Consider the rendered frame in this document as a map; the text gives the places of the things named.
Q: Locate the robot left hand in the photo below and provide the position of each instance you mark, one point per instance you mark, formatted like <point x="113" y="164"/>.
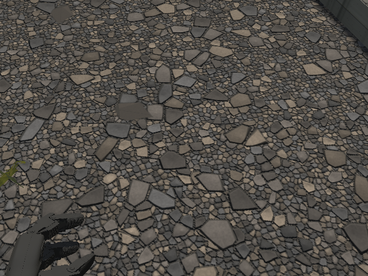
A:
<point x="31" y="255"/>

